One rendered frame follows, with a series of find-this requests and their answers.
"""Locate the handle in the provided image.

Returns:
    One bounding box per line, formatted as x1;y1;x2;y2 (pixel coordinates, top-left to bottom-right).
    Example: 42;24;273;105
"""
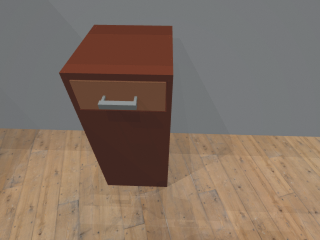
97;95;138;110

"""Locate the drawer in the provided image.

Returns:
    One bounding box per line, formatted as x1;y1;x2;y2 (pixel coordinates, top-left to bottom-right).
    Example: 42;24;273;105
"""
69;80;166;111

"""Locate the cabinet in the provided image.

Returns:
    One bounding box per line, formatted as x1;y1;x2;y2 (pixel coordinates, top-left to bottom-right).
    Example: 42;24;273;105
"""
59;25;174;187

